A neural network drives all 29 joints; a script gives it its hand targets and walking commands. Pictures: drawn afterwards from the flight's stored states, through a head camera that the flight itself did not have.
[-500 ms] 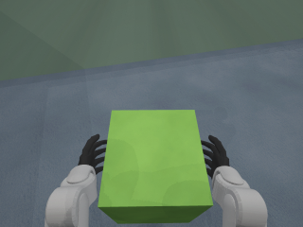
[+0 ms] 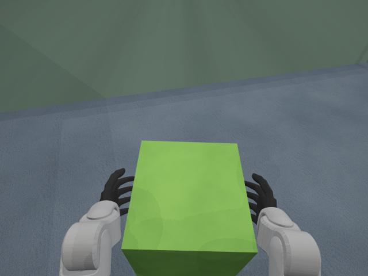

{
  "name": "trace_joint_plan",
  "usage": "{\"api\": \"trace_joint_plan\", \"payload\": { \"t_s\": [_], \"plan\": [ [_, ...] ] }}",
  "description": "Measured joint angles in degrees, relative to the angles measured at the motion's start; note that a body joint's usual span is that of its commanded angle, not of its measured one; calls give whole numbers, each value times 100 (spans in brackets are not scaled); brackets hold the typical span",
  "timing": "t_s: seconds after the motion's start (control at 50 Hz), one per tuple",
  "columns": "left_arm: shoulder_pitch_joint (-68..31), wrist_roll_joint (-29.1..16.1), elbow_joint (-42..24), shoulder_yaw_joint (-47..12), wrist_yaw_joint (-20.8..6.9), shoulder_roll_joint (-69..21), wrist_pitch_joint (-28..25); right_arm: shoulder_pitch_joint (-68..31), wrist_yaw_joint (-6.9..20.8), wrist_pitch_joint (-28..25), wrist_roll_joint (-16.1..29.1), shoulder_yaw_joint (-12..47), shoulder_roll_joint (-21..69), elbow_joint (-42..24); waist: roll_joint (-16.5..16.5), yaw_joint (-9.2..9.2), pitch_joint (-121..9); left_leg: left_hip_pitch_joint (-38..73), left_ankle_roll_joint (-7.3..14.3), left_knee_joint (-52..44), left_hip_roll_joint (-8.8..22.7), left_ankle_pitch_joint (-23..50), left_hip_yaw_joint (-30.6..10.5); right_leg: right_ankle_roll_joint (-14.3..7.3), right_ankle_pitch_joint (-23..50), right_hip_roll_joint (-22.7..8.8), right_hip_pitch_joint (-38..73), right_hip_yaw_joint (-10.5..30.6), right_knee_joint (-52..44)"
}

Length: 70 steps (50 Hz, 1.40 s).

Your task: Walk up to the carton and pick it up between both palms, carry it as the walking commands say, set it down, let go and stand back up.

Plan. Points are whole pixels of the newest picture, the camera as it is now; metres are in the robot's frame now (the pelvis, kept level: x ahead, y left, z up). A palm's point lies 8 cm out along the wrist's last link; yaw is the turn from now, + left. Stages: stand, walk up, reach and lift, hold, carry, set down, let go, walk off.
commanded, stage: carry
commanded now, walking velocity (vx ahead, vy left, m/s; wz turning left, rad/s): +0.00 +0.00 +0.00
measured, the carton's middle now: (186, 215) +0.27 -0.01 +0.03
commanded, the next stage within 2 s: none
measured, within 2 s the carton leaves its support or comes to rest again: neither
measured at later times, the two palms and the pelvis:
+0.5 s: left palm (112, 210) +0.24 +0.14 +0.09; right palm (264, 212) +0.24 -0.15 +0.09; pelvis +0.00 -0.01 +0.00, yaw +0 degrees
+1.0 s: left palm (123, 204) +0.27 +0.13 +0.07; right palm (263, 207) +0.27 -0.16 +0.07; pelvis +0.00 -0.02 +0.00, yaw +0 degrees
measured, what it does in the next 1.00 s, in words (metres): stands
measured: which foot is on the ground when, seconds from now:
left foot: down 0.00-1.00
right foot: down 0.00-1.00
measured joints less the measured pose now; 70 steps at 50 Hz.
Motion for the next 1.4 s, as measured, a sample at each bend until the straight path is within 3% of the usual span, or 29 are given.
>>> {"api": "trace_joint_plan", "payload": {
  "t_s": [0.26, 0.78, 1.02, 1.28, 1.4],
  "plan": [
    [-1, 3, -15, 32, 8, 0, -7, -56, 5, -19, 9, 10, -1, 59, -35, 121, 73, -65, -6, -20, 13, 78, -44, -29, 51, 16, -50, -34, -12],
    [-133, 35, 499, 100, -18, -1, -420, -200, 57, -416, -38, -73, -3, 570, -2, 58, 66, -107, -125, 92, 106, -10, -124, -124, -60, 104, -60, -71, 62],
    [-426, 203, 1498, 279, -198, -14, -1109, -477, 229, -1120, -217, -205, 3, 1575, -1, 57, 91, -135, -168, 143, 148, -52, -130, -155, -100, 139, -88, -62, 101],
    [-455, 257, 1857, 328, -255, -15, -1709, -528, 270, -1705, -287, -222, 5, 1944, 9, 39, 193, -132, -223, 161, 205, -92, -144, -194, -127, 191, -67, -70, 74],
    [-567, 377, 2344, 411, -318, -23, -2009, -641, 323, -2001, -406, -292, 12, 2429, 9, 35, 191, -93, -252, 175, 226, -124, -148, -212, -160, 208, -26, -75, 81]
  ]
}}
